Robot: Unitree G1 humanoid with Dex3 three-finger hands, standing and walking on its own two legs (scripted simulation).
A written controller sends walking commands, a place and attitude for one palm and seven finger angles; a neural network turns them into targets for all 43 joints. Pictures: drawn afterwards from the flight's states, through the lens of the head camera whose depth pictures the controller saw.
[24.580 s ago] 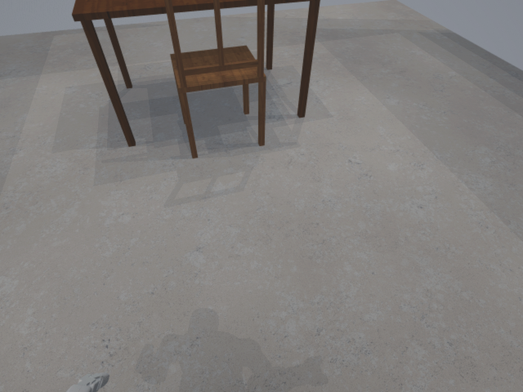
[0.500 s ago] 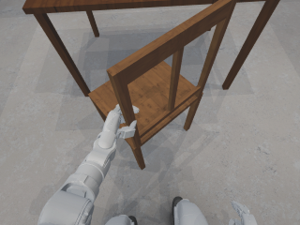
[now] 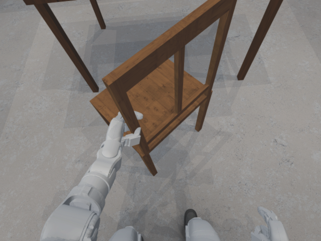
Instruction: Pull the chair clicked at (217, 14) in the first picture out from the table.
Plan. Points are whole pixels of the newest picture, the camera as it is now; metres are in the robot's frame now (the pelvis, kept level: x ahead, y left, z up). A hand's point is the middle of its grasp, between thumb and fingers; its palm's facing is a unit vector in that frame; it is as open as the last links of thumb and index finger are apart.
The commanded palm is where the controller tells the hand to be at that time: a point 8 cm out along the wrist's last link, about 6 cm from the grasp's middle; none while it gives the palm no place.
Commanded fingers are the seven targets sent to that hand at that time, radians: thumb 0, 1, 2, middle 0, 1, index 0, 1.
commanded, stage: step backward, pulling the chair out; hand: left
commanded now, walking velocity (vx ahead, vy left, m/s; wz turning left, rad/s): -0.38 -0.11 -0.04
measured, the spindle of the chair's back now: (178, 85) +0.55 -0.08 -0.08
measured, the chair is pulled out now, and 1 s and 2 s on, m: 0.35 0.47 0.47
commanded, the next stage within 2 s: stop walking, hand still on the chair in 0.56 s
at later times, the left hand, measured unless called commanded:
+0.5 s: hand (126, 164) +0.30 +0.08 -0.06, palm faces -0.23 -0.94 -0.24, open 6.3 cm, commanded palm +0.29 +0.14 -0.06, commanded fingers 0.00 0.90 0.90 -0.50 -1.45 -0.50 -1.45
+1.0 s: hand (124, 179) +0.26 +0.09 -0.06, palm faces -0.17 -0.95 -0.25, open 6.4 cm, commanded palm +0.26 +0.14 -0.05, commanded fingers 0.00 0.90 0.90 -0.50 -1.45 -0.50 -1.45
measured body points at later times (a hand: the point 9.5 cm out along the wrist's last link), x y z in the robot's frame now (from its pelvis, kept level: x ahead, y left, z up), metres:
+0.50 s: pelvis -0.07 +0.03 -0.02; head +0.01 +0.00 +0.42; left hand +0.31 +0.13 -0.05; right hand +0.00 -0.23 -0.16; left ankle -0.08 +0.19 -0.73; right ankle -0.01 -0.09 -0.75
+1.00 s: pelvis -0.08 +0.02 -0.01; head -0.03 -0.02 +0.43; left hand +0.27 +0.14 -0.04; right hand -0.01 -0.23 -0.15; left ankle -0.08 +0.19 -0.75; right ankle -0.01 -0.09 -0.75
